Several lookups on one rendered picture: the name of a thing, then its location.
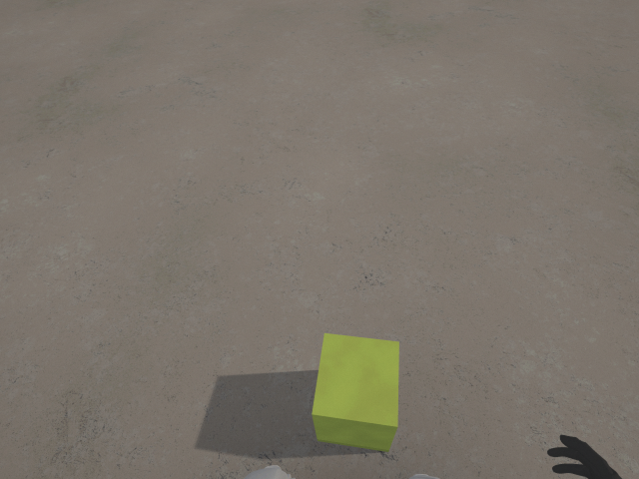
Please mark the carton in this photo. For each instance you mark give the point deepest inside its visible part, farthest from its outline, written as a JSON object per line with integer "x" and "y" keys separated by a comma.
{"x": 356, "y": 399}

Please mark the robot right hand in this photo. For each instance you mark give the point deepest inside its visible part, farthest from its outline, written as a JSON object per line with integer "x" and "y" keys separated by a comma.
{"x": 593, "y": 465}

